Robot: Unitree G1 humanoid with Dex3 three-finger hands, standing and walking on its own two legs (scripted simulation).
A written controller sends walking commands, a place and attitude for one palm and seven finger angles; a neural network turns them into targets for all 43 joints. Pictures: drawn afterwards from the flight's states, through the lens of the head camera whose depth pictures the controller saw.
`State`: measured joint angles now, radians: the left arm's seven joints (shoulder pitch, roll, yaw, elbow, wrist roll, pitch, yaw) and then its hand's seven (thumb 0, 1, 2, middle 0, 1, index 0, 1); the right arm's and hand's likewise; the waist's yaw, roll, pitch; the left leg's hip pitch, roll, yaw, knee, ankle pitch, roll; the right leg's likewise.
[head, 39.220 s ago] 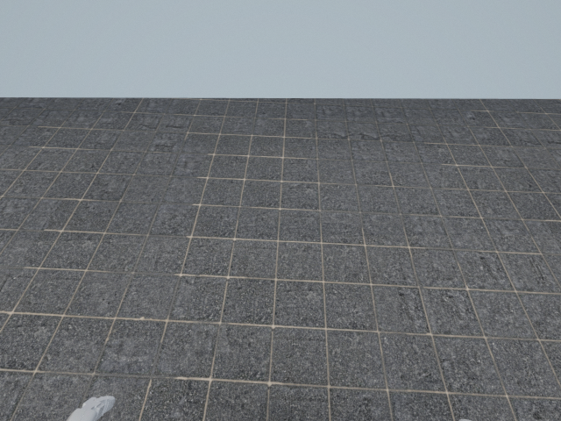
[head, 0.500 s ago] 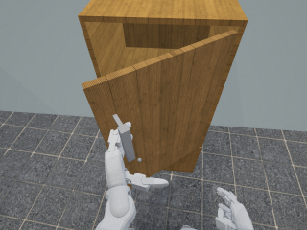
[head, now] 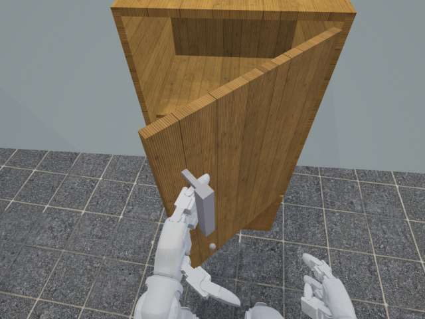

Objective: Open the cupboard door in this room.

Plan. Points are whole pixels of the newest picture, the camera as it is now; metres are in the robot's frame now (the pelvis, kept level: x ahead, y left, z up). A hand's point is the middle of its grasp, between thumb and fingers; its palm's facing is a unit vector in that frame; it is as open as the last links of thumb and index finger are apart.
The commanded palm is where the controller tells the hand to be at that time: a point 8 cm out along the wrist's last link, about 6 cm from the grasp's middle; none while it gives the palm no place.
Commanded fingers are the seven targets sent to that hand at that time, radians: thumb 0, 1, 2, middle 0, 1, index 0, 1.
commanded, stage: slide the hand sideways off the handle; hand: left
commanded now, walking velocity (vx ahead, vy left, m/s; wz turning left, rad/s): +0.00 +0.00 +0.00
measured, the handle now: (198, 204) +0.30 +0.04 +0.08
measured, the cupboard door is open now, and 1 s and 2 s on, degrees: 45 43 43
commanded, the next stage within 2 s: draw the hand back to the body in 0.80 s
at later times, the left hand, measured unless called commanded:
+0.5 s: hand (182, 261) +0.21 +0.06 +0.07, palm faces -0.10 -1.00 -0.02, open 16.0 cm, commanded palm +0.17 +0.13 +0.07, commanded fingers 0.00 -0.50 0.30 -0.15 -0.30 -0.15 -0.30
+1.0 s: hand (150, 279) +0.18 +0.10 +0.07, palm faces -0.12 -0.99 -0.02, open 16.3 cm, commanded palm +0.15 +0.17 +0.09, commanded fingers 0.00 -0.50 0.30 -0.15 -0.30 -0.15 -0.30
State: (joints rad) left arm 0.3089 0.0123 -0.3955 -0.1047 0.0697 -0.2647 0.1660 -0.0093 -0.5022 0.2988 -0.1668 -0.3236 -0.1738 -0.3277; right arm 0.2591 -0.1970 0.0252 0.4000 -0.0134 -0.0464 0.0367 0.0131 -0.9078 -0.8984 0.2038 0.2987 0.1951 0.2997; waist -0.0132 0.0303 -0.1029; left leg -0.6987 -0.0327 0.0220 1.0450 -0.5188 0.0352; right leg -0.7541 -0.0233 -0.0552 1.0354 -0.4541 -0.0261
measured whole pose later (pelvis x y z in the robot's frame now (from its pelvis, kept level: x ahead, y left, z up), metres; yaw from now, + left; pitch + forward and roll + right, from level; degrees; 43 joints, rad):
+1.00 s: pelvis +0.00 -0.01 -0.02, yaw +1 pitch +12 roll -1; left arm 0.63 0.18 -0.09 -0.36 -0.16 -0.33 -0.17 -0.01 -0.50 0.30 -0.16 -0.31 -0.15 -0.30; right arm 0.25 -0.23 0.00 0.36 0.03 -0.06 -0.04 0.01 -0.91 -0.90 0.20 0.30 0.20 0.30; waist 0.01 0.04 -0.14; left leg -0.79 -0.01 -0.02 1.15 -0.57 0.01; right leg -0.83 0.00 -0.10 1.11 -0.50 -0.05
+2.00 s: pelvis +0.03 +0.00 +0.06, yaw +0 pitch -2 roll -1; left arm 0.53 0.33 0.26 -0.46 -0.06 -0.03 0.13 0.01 0.42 0.70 -0.20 -0.30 -0.19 -0.30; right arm 0.24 -0.22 0.05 0.57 0.01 -0.12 -0.09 0.01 -0.90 -0.90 0.21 0.30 0.20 0.30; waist 0.06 0.06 -0.03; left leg -0.15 -0.03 0.00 0.54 -0.34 0.03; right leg -0.20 0.00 -0.06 0.52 -0.28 -0.01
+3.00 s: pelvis -0.01 +0.01 +0.07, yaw -1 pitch -1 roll +0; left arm 0.57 0.43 0.41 -0.50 -0.05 -0.14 0.13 0.02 0.89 0.90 -0.22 -0.31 -0.21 -0.30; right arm 0.17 -0.24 -0.03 0.56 0.01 0.00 -0.08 0.01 -0.91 -0.90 0.20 0.30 0.20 0.30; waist -0.01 0.01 0.04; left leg -0.23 -0.03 0.04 0.48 -0.24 0.04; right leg -0.28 0.00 -0.03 0.46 -0.17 -0.01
